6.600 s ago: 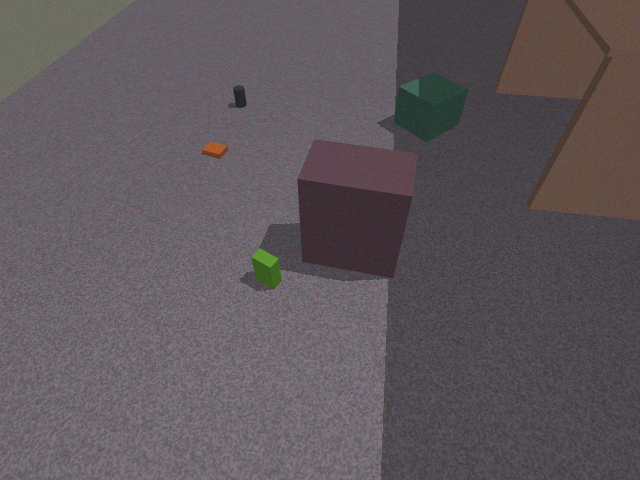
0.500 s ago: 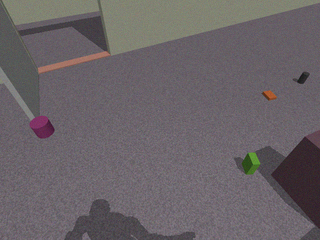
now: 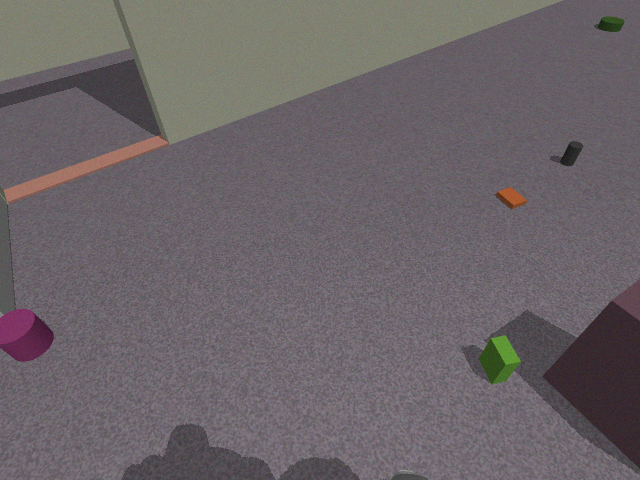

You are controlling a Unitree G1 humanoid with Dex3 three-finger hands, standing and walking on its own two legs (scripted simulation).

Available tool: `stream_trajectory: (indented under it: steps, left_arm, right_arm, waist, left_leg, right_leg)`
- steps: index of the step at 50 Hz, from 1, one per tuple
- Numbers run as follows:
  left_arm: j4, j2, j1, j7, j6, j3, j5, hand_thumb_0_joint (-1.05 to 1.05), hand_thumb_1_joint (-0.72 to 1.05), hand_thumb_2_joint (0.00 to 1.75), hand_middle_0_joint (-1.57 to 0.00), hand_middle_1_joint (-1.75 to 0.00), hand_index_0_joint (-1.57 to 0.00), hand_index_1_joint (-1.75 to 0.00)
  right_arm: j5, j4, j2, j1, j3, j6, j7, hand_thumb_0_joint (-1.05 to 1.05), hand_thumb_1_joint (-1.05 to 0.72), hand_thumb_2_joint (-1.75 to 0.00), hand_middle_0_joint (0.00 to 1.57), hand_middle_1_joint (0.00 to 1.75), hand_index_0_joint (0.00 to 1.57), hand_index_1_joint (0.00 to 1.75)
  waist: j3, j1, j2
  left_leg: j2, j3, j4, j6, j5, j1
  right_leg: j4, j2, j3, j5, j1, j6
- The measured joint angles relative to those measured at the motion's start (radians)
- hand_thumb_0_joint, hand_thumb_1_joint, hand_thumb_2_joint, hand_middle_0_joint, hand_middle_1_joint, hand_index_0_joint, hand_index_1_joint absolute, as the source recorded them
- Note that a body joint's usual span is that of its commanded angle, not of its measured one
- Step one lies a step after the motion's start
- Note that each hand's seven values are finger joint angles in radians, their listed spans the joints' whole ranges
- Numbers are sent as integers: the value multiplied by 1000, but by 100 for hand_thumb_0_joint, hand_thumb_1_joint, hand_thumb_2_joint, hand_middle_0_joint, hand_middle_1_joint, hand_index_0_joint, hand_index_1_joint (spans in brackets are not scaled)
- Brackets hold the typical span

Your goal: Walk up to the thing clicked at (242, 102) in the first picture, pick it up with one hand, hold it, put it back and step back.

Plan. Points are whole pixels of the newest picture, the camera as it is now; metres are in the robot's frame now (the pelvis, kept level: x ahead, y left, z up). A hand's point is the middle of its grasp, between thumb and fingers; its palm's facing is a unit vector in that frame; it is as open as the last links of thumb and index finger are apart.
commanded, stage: walk up
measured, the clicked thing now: (571, 153) +1.74 -1.29 -0.71
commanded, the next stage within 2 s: none
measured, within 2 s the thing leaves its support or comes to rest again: neither
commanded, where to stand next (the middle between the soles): +1.11 +0.01 m, yaw +2 degrees
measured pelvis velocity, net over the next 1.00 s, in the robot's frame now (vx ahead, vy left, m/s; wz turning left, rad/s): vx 0.50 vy -0.04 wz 0.02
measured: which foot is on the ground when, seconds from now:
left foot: down 0.00-0.08, up 0.10-0.46, down 0.48-0.92, up 0.94-1.00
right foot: up 0.00-0.04, down 0.06-0.50, up 0.52-0.88, down 0.90-1.00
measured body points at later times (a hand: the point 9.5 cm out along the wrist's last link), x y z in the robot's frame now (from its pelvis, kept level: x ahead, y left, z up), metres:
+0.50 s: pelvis +0.27 +0.00 -0.02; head +0.29 +0.02 +0.43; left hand +0.27 +0.33 -0.14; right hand +0.39 -0.33 -0.10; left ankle +0.39 +0.12 -0.74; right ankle +0.16 -0.14 -0.73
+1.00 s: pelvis +0.50 -0.04 -0.01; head +0.51 -0.06 +0.43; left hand +0.59 +0.29 -0.10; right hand +0.55 -0.36 -0.14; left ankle +0.43 +0.11 -0.68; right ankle +0.58 -0.15 -0.74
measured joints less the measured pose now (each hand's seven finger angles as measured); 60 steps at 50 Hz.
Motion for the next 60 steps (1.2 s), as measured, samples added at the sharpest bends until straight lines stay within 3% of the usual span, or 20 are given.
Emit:
stream_trajectory:
  steps: [3,5,7,9,13,17,20,23,24,26,29,31,37,42,45,46,48,50,52,60]
  left_arm:
    - [-12,-1,-23,10,-18,7,-1,1,90,90,-20,-30,-20,-30]
    - [-32,-18,-48,27,-40,12,-2,1,90,90,-20,-30,-20,-30]
    - [-60,-35,-53,36,-57,4,-15,1,90,90,-20,-30,-20,-30]
    - [-76,-54,-40,44,-63,-9,-24,1,90,90,-20,-30,-20,-30]
    - [-81,-66,11,52,-66,-23,-25,1,90,90,-21,-30,-20,-30]
    - [-79,-53,63,52,-66,-21,-16,1,90,90,-21,-30,-21,-30]
    - [-78,-33,92,51,-63,-15,-12,1,90,90,-21,-30,-21,-30]
    - [-71,-10,123,51,-54,-12,-10,1,90,90,-21,-30,-21,-30]
    - [-69,-3,136,53,-50,-12,-9,1,90,90,-21,-30,-21,-30]
    - [-53,6,137,65,-35,-11,-15,1,90,90,-21,-30,-20,-30]
    - [-32,7,122,80,-19,-26,-27,1,90,90,-20,-30,-20,-30]
    - [-30,10,113,80,-23,-30,-32,1,90,90,-20,-30,-20,-30]
    - [-53,3,82,50,-26,-27,-18,1,91,90,-20,-30,-20,-30]
    - [-55,-6,50,30,-29,-14,-9,1,90,90,-20,-30,-20,-30]
    - [-61,4,47,30,-43,-3,-5,1,90,90,-20,-30,-20,-30]
    - [-63,1,40,36,-51,4,-3,1,90,90,-20,-30,-20,-30]
    - [-78,-10,31,50,-66,5,-7,1,90,90,-20,-30,-20,-30]
    - [-90,-27,32,58,-72,-7,-17,1,90,90,-20,-30,-20,-30]
    - [-95,-42,43,63,-71,-17,-21,1,90,90,-20,-30,-20,-30]
    - [-101,-36,105,66,-70,-20,-12,1,90,90,-21,-30,-21,-30]
  right_arm:
    - [-2,-4,-11,18,0,9,-6,1,-90,-90,21,30,20,30]
    - [3,4,-14,6,1,23,-16,1,-90,-90,21,30,20,30]
    - [7,9,-11,-15,10,33,-22,1,-90,-90,20,30,20,30]
    - [15,10,-16,-37,15,32,-18,1,-90,-90,20,30,20,30]
    - [8,-16,-23,-72,11,20,2,1,-90,-90,20,30,20,30]
    - [-4,-32,-24,-98,2,24,19,1,-90,-90,20,30,20,30]
    - [-9,-35,-23,-115,-3,26,28,1,-90,-90,20,30,20,30]
    - [-10,-35,-23,-129,-9,24,31,1,-90,-90,20,30,20,30]
    - [-11,-39,-25,-132,-9,19,30,1,-90,-90,20,30,20,30]
    - [-20,-53,-15,-151,-14,2,19,1,-90,-90,20,30,20,30]
    - [2,-86,8,-159,-5,-12,4,1,-90,-90,20,30,20,30]
    - [12,-98,23,-148,8,-13,-5,1,-90,-90,20,30,20,30]
    - [9,-103,21,-92,26,-14,-8,0,-90,-90,20,30,20,30]
    - [10,-89,-7,-43,19,-5,-3,1,-90,-90,21,30,20,30]
    - [10,-79,-19,-10,17,8,-5,1,-90,-90,21,30,20,30]
    - [10,-70,-24,-6,16,13,-9,1,-90,-90,21,30,20,30]
    - [9,-46,-23,-19,17,32,-19,1,-90,-90,20,30,20,30]
    - [15,-30,-25,-38,22,42,-22,1,-90,-90,20,30,20,30]
    - [19,-26,-27,-54,24,39,-18,1,-90,-90,20,30,20,30]
    - [-2,-36,-16,-85,13,38,14,1,-90,-90,20,30,20,30]
  waist:
    - [-5,-3,27]
    - [16,3,64]
    - [29,16,66]
    - [33,28,74]
    - [26,39,84]
    - [24,51,70]
    - [31,67,53]
    - [30,81,34]
    - [26,84,24]
    - [42,80,-18]
    - [55,57,-37]
    - [54,50,-53]
    - [45,33,-46]
    - [36,11,-10]
    - [14,6,8]
    - [14,8,30]
    - [21,21,48]
    - [30,34,63]
    - [32,41,78]
    - [33,61,67]
  left_leg:
    - [34,-8,105,-17,-106,6]
    - [72,-54,353,12,-142,-79]
    - [38,-106,614,31,-124,-206]
    - [24,-125,725,44,-61,-312]
    - [55,-129,653,32,45,-469]
    - [88,-113,458,5,116,-549]
    - [98,-97,300,5,198,-549]
    - [85,-70,209,21,218,-505]
    - [72,-62,188,32,224,-479]
    - [41,-37,255,37,204,-473]
    - [32,-23,272,38,136,-426]
    - [26,-9,221,37,130,-367]
    - [16,14,107,34,99,-219]
    - [24,12,117,9,17,-138]
    - [44,0,214,-6,-87,-125]
    - [68,-16,295,9,-121,-146]
    - [52,-84,524,29,-141,-235]
    - [22,-124,682,39,-103,-326]
    - [21,-133,713,42,-53,-400]
    - [72,-116,418,11,99,-535]
  right_leg:
    - [-53,30,-32,1,70,-14]
    - [11,58,-61,-42,79,-9]
    - [21,57,-69,-86,110,-15]
    - [-25,62,-77,-96,165,-20]
    - [-134,83,-93,-101,271,-21]
    - [-195,97,-106,-134,354,-20]
    - [-198,102,-113,-184,407,-3]
    - [-156,96,-114,-267,449,17]
    - [-115,87,-109,-308,451,20]
    - [99,47,-69,-346,389,-8]
    - [451,93,31,-316,222,-36]
    - [517,92,45,-268,130,-38]
    - [285,23,11,-185,-14,3]
    - [53,5,-16,-47,-4,-4]
    - [-18,29,-42,-25,63,-14]
    - [13,45,-56,-35,67,-14]
    - [67,55,-69,-94,74,-16]
    - [44,60,-76,-111,114,-18]
    - [-14,68,-85,-106,166,-20]
    - [-168,87,-115,-127,319,-18]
